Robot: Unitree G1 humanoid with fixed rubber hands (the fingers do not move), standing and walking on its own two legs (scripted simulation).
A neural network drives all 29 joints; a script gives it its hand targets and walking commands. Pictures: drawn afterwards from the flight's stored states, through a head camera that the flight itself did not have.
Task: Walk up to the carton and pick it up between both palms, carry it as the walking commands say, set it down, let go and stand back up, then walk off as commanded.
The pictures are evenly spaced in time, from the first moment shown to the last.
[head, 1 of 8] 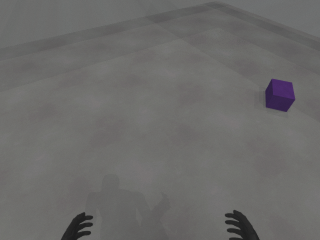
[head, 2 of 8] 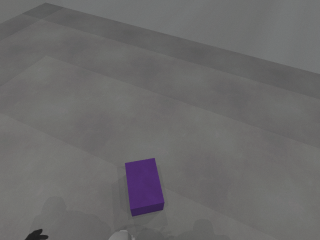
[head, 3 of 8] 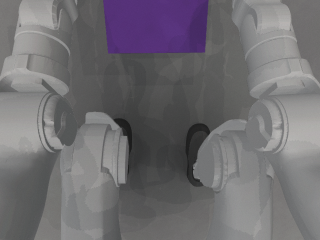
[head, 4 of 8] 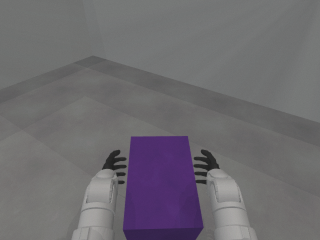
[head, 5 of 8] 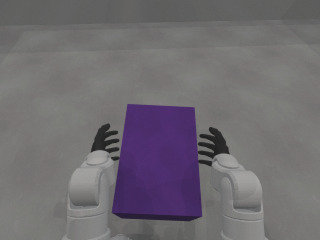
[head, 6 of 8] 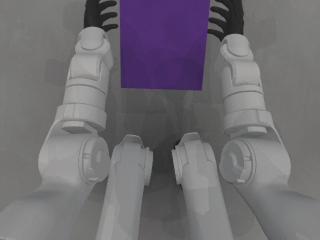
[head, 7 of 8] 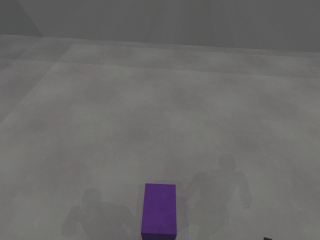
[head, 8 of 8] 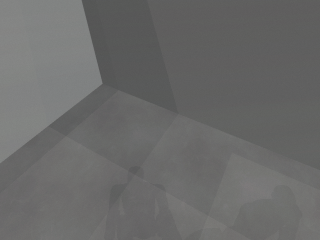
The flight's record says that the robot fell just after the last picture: no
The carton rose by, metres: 0.72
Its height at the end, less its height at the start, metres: +0.00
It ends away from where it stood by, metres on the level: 1.91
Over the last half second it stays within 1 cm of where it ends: yes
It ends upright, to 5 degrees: yes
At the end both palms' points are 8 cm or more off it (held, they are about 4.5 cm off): yes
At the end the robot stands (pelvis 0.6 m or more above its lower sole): yes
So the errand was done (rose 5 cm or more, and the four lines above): yes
